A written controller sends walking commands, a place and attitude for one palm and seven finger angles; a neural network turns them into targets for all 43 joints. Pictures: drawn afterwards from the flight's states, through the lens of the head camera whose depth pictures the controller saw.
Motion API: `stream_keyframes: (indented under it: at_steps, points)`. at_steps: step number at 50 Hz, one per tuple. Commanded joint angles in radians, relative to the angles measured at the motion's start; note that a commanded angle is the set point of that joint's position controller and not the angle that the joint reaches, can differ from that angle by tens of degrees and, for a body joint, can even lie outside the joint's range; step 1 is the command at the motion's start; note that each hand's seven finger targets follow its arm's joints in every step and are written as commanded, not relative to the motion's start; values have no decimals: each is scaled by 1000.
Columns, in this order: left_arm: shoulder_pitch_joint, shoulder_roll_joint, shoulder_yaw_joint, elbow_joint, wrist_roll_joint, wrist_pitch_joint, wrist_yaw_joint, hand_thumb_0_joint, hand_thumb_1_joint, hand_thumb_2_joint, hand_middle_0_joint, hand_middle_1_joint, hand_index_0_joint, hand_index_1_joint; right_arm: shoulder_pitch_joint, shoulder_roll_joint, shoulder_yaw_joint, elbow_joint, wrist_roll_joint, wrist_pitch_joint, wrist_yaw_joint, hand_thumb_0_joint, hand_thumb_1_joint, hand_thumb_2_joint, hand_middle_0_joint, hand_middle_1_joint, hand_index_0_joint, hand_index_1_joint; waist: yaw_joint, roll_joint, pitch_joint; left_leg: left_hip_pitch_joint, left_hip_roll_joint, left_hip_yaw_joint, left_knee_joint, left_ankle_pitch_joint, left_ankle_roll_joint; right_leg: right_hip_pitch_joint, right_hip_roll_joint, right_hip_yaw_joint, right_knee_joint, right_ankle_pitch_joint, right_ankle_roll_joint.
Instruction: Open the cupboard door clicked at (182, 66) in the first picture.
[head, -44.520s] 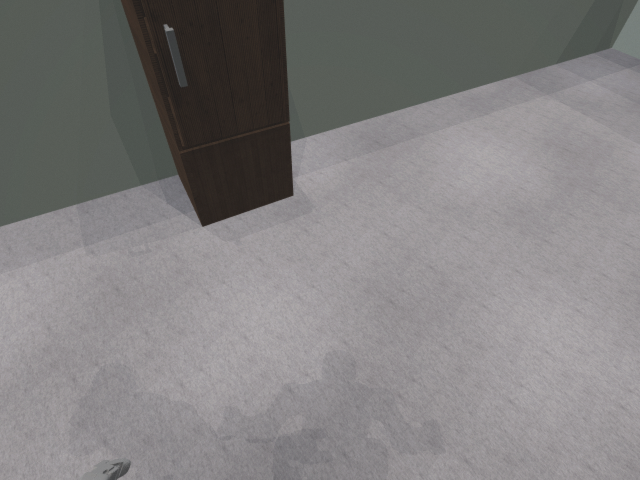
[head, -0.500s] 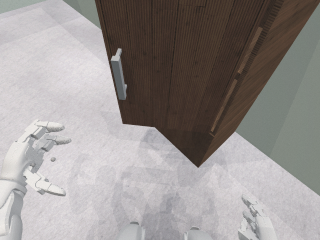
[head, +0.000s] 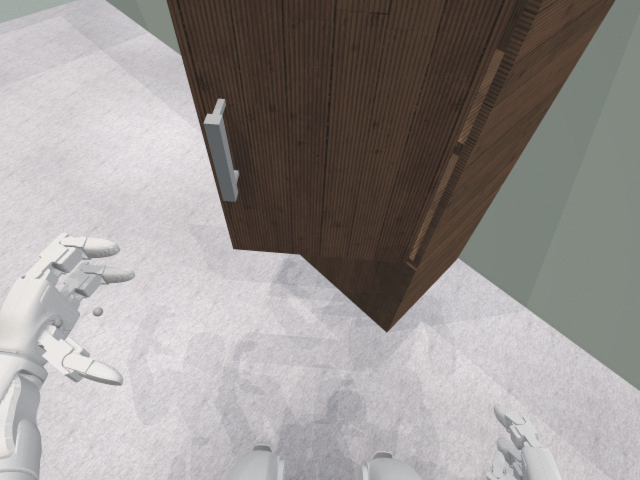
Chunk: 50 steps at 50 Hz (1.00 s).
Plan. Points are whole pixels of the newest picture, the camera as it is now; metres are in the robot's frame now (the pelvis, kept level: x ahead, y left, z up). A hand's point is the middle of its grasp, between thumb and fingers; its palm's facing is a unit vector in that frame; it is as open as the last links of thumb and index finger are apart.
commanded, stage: raise the hand with hooked fingers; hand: left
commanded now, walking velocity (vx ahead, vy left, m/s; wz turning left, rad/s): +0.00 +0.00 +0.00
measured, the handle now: (225, 153) +0.57 +0.18 +0.04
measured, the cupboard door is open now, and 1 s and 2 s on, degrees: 41 41 41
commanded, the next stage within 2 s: move the hooked fingers beside the handle in 0.12 s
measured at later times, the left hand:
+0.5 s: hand (114, 282) +0.32 +0.26 +0.06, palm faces -0.05 -1.00 -0.02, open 14.0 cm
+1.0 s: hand (143, 228) +0.40 +0.25 +0.06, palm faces -0.05 -1.00 -0.01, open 14.0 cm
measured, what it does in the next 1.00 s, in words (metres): stands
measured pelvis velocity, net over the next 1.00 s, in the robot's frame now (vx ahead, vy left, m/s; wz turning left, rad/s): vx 0.00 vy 0.00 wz -0.02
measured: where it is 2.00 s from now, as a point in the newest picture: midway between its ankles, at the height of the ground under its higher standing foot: outside the picture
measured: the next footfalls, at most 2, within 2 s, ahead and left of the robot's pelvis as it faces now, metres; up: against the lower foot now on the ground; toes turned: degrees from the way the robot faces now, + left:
none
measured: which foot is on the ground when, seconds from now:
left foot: down 0.00-1.00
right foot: down 0.00-1.00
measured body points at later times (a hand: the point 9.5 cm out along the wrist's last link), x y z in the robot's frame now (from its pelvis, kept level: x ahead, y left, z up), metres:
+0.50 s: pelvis +0.00 +0.00 +0.00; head +0.07 +0.01 +0.44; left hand +0.32 +0.31 +0.06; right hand +0.15 -0.25 -0.09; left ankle +0.02 +0.11 -0.67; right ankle +0.02 -0.12 -0.67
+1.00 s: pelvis +0.00 +0.00 -0.01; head +0.09 +0.01 +0.43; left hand +0.40 +0.31 +0.06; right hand +0.08 -0.27 -0.11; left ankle +0.02 +0.11 -0.67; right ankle +0.02 -0.12 -0.67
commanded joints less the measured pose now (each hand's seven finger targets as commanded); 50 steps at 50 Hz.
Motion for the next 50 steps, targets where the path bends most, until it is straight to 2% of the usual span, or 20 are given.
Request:
stream_keyframes:
  at_steps: [1,3,7,11,15,18,21,24,26,27,29,33,36,37,39,40,42,43,45,50]
  points:
    - [-165,271,106,-192,-35,-56,3,0,-500,300,-300,-1200,-300,-1200,-15,-142,-63,-135,9,-51,-14,0,-900,-900,200,300,200,300,12,77,-263,156,-29,-5,-169,254,15,162,18,31,-136,185,-15]
    - [-166,262,99,-171,-35,-46,2,0,-500,300,-300,-1200,-300,-1200,-19,-142,-60,-138,9,-50,-15,0,-900,-900,200,300,200,300,9,64,-240,140,-30,-7,-174,222,14,152,16,28,-143,151,-14]
    - [-175,260,89,-182,-32,-44,-7,0,-500,300,-300,-1200,-300,-1200,-16,-143,-61,-138,9,-52,-15,0,-900,-900,200,300,200,300,13,81,-261,158,-31,-8,-169,258,13,154,16,27,-132,191,-16]
    - [-180,265,97,-168,-37,-43,-11,0,-500,300,-300,-1200,-300,-1200,-16,-143,-59,-140,7,-52,-16,0,-900,-900,200,300,200,300,11,54,-259,142,-30,-8,-162,245,14,152,18,29,-130,179,-15]
    - [-350,255,56,-139,-19,-49,-6,0,-500,300,-300,-1200,-300,-1200,-9,-147,-57,-115,8,-50,-27,0,-900,-900,200,300,200,300,-20,61,-246,142,-25,-14,-150,202,14,95,18,30,-125,135,-15]
    - [-414,259,38,-92,1,-47,1,0,-500,300,-300,-1200,-300,-1200,-4,-150,-56,-105,9,-48,-32,0,-900,-900,200,300,200,300,-25,64,-247,141,-26,-19,-156,175,14,79,13,31,-129,104,-16]
    - [-449,294,57,-89,15,-47,6,0,-500,300,-300,-1200,-300,-1200,3,-149,-57,-101,7,-41,-31,0,-900,-900,200,300,200,300,-8,102,-314,168,-26,-18,-151,230,11,109,11,33,-113,156,-21]
    - [-435,308,74,-63,15,-43,19,0,-500,300,-300,-1200,-300,-1200,10,-150,-57,-104,4,-30,-23,0,-900,-900,200,300,200,300,5,86,-334,166,-24,-19,-149,283,10,134,16,30,-102,205,-24]
    - [-449,293,63,-48,22,-38,28,0,-500,300,-300,-1200,-300,-1200,11,-145,-57,-105,6,-18,-18,0,-900,-900,200,300,200,300,1,101,-330,169,-23,-14,-154,295,6,127,13,28,-102,222,-19]
    - [-451,282,57,-29,24,-31,33,0,-500,300,-300,-1200,-300,-1200,13,-144,-56,-107,5,-11,-15,0,-900,-900,200,300,200,300,-4,81,-323,156,-23,-8,-155,268,9,127,13,29,-109,204,-15]
    - [-461,335,102,19,26,-34,43,0,-500,300,-300,-1200,-300,-1200,22,-153,-57,-103,4,1,-15,0,-900,-900,200,300,200,300,0,46,-303,115,-22,-8,-149,260,11,139,16,34,-107,201,-18]
    - [-558,313,66,56,49,-50,48,0,-500,300,-300,-1200,-300,-1200,38,-152,-59,-92,4,19,-11,0,-900,-900,200,300,200,300,-21,75,-307,118,-22,-4,-148,249,13,115,14,37,-105,198,-16]
    - [-616,295,42,74,51,-67,41,0,-500,300,-300,-1200,-300,-1200,54,-153,-63,-82,3,29,-9,0,-900,-900,200,300,200,300,-33,70,-344,142,-18,-5,-137,272,13,104,17,37,-98,220,-15]
    - [-621,317,61,104,55,-69,45,0,-500,300,-300,-1200,-300,-1200,62,-158,-65,-74,4,34,-10,0,-900,-900,200,300,200,300,-31,49,-336,126,-17,-6,-137,259,14,103,17,38,-101,207,-14]
    - [-706,322,46,135,62,-76,44,0,-500,300,-300,-1200,-300,-1200,64,-159,-61,-64,4,41,-13,0,-900,-900,200,300,200,300,-43,61,-326,102,-19,-2,-123,249,18,92,17,45,-93,203,-17]
    - [-730,355,72,153,71,-78,46,0,-500,300,-300,-1200,-300,-1200,74,-161,-63,-53,0,46,-13,0,-900,-900,200,300,200,300,-39,68,-353,109,-18,-3,-121,256,17,97,16,47,-90,210,-15]
    - [-745,352,63,197,82,-81,46,0,-500,300,-300,-1200,-300,-1200,80,-161,-64,-49,1,55,-11,0,-900,-900,200,300,200,300,-42,63,-350,101,-18,-3,-120,248,17,87,14,47,-90,201,-14]
    - [-752,377,85,194,83,-87,49,0,-500,300,-300,-1200,-300,-1200,83,-162,-64,-49,-2,58,-9,0,-900,-900,200,300,200,300,-30,78,-375,104,-20,-2,-118,266,17,106,14,49,-86,217,-16]
    - [-770,399,98,197,86,-96,46,0,-500,300,-300,-1200,-300,-1200,93,-161,-66,-46,-3,68,-6,0,-900,-900,200,300,200,300,-32,75,-418,110,-18,2,-103,311,19,130,18,55,-75,269,-15]
    - [-803,407,101,286,97,-96,39,0,-500,300,-300,-1200,-300,-1200,113,-164,-65,-40,-6,90,3,0,-900,-900,200,300,200,300,-37,77,-413,96,-14,4,-92,337,19,114,23,49,-62,299,-16]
